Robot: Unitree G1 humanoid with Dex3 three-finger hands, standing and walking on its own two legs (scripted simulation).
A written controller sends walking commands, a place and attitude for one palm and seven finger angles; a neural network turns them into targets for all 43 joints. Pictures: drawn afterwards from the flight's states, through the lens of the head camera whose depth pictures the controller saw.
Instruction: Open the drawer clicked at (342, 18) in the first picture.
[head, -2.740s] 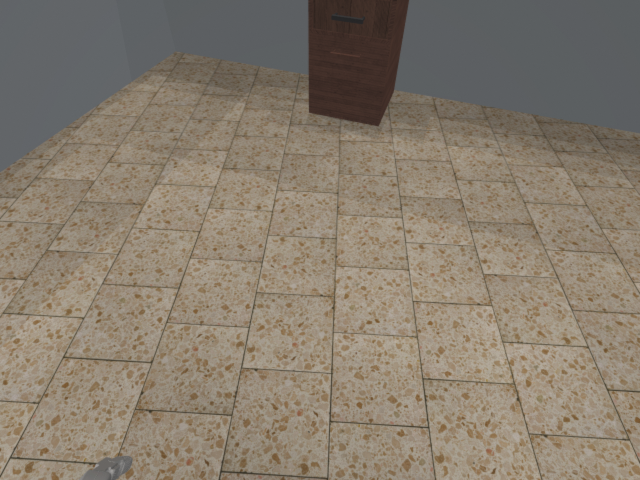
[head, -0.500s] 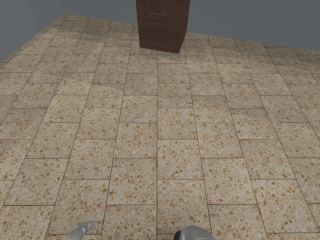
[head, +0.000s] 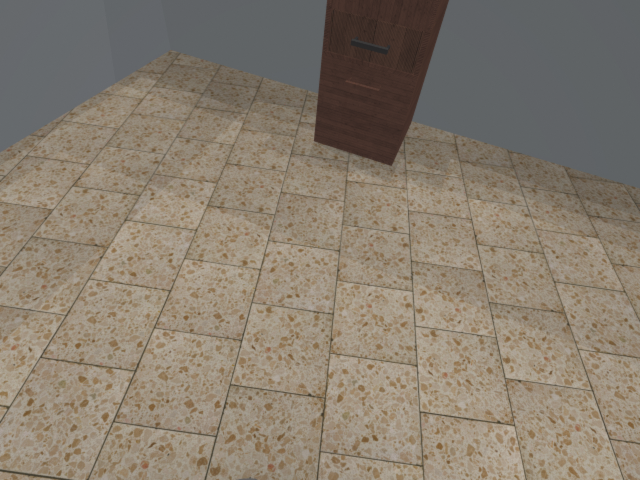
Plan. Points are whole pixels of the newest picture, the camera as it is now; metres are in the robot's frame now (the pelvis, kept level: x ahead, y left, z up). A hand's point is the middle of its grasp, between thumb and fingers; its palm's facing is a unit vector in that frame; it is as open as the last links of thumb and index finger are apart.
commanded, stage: walk to a spot facing it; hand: left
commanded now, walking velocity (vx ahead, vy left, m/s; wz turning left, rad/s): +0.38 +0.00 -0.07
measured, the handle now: (370, 44) +1.72 -0.08 -0.19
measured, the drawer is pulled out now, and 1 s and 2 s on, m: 0.00 0.00 0.00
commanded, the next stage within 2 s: turn to face it in 1.82 s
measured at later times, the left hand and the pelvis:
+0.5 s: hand (263, 348) +0.34 +0.12 -0.16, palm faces -0.06 -0.98 -0.20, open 7.4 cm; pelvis +0.22 -0.05 -0.01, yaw -2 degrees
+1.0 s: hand (247, 350) +0.35 +0.15 -0.18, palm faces +0.12 -0.99 -0.12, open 7.3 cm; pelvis +0.43 -0.01 +0.00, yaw +1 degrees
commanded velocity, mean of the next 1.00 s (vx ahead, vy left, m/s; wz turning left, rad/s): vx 0.38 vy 0.00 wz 0.02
